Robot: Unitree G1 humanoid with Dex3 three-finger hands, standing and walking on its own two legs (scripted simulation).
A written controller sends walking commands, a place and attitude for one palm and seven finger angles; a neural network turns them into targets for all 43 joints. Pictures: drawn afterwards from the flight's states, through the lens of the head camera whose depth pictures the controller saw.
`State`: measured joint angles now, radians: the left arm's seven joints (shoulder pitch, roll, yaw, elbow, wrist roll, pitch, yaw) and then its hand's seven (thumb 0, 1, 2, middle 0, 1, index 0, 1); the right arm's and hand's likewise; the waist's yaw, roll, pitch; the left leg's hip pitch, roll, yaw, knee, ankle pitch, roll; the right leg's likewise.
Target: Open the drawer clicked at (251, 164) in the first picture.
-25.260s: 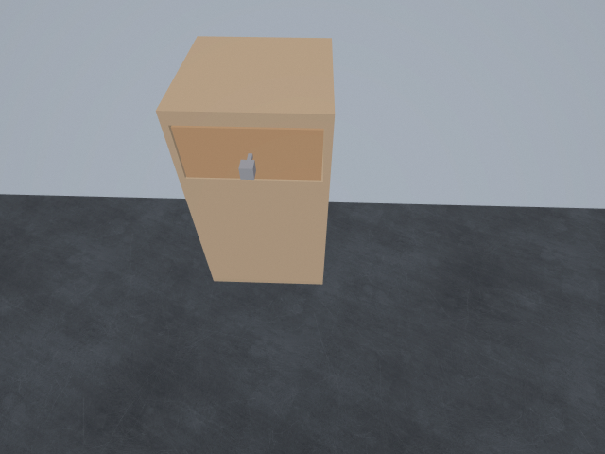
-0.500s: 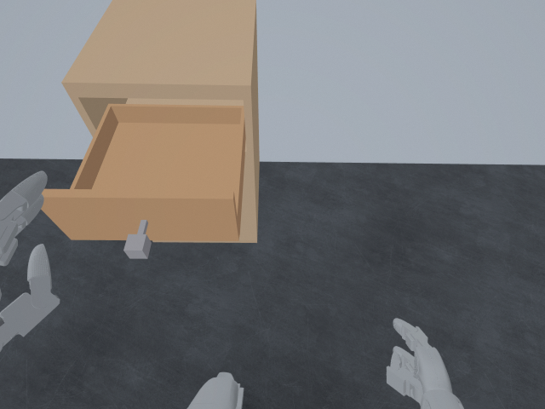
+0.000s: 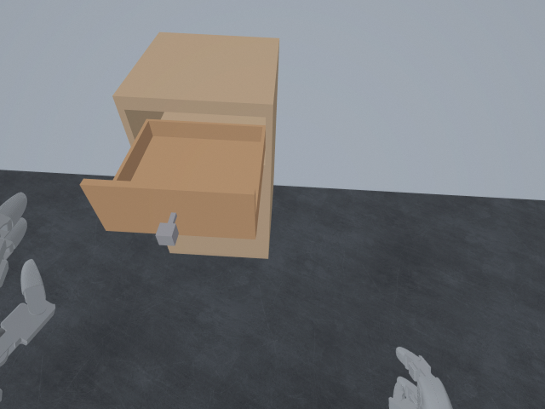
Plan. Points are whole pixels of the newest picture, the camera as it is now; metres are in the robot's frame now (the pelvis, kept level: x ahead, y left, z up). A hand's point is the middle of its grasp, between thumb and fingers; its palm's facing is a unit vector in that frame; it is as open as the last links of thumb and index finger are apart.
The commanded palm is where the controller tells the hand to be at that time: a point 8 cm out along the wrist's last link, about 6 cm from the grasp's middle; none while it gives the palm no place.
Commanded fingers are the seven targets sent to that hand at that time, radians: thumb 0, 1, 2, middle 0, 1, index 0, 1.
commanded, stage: stop stepping back and stand still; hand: left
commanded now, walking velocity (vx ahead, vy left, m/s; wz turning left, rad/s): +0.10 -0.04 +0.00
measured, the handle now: (169, 227) +0.51 +0.26 -0.13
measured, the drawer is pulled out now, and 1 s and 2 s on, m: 0.30 0.30 0.30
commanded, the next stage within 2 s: let the arm hang, fingers relaxed in 0.54 s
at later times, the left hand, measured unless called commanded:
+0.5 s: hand (78, 275) +0.22 +0.23 +0.15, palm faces +0.30 -0.83 -0.48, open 7.4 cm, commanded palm +0.16 +0.28 +0.18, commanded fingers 0.00 0.90 0.90 -0.20 -0.30 -0.20 -0.30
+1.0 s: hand out of the picture +0.03 +0.18 -0.17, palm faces +0.04 -0.98 -0.18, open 6.9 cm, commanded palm none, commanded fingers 0.00 0.90 0.90 -0.20 -0.30 -0.20 -0.30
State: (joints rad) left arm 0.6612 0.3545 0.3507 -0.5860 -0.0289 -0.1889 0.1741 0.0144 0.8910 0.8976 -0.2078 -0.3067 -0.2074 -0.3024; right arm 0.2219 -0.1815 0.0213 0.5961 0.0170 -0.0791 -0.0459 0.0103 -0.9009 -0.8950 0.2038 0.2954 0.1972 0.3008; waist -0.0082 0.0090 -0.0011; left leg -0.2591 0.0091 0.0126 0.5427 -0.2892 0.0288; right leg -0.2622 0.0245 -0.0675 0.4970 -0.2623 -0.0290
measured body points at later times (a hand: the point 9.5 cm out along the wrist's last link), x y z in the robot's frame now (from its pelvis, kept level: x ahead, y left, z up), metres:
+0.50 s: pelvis +0.03 +0.00 +0.00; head +0.06 +0.01 +0.45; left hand +0.20 +0.27 +0.18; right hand +0.21 -0.24 -0.07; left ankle +0.00 +0.11 -0.74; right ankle +0.02 -0.10 -0.74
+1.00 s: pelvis +0.01 +0.00 +0.00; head +0.04 +0.02 +0.45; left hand +0.03 +0.23 -0.16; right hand +0.03 -0.23 -0.14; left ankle +0.00 +0.11 -0.74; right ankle +0.02 -0.10 -0.74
